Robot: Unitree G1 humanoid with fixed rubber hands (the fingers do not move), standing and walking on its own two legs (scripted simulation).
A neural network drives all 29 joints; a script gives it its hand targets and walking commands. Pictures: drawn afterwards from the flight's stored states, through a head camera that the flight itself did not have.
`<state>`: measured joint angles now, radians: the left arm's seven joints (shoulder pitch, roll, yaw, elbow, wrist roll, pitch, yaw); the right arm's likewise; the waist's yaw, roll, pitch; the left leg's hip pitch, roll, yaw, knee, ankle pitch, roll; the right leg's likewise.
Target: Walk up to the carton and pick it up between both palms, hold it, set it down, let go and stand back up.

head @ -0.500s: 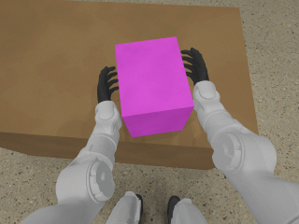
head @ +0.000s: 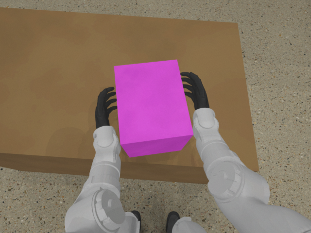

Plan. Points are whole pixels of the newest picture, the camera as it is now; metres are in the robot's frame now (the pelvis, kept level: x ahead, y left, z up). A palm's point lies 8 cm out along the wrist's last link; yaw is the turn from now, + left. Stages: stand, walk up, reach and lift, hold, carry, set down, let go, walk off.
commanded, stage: reach and lift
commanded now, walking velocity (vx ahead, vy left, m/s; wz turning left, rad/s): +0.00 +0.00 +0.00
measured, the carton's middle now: (151, 112) +0.42 +0.06 -0.06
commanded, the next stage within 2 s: none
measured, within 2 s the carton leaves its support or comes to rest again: leaves its support in 1.98 s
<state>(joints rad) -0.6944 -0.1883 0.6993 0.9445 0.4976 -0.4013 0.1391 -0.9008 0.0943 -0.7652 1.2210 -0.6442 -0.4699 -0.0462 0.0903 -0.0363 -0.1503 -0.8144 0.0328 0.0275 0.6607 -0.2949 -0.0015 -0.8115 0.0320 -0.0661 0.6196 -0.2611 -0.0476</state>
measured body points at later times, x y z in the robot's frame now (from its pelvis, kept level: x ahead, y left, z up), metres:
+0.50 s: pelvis +0.00 +0.00 +0.00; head +0.15 +0.02 +0.43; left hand +0.39 +0.18 -0.03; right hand +0.45 -0.07 -0.01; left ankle -0.01 +0.12 -0.71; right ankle +0.00 -0.09 -0.71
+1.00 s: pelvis +0.00 +0.00 +0.00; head +0.15 +0.00 +0.42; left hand +0.39 +0.18 -0.03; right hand +0.45 -0.07 -0.01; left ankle -0.01 +0.12 -0.71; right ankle +0.00 -0.09 -0.71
